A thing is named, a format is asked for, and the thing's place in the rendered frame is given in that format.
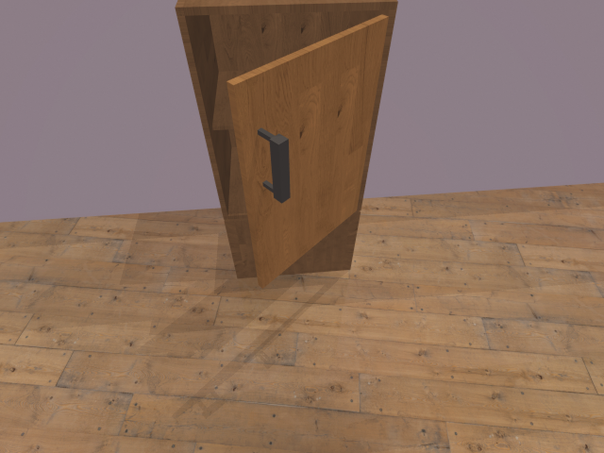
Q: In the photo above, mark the cupboard door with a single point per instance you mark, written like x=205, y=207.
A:
x=322, y=99

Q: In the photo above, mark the handle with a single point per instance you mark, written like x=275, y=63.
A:
x=279, y=149

